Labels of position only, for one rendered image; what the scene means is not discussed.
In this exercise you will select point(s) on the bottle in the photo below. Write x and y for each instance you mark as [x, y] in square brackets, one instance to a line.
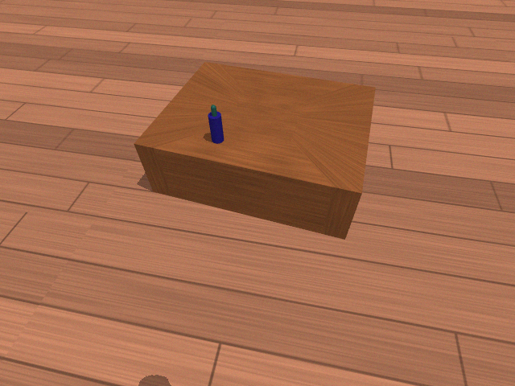
[215, 124]

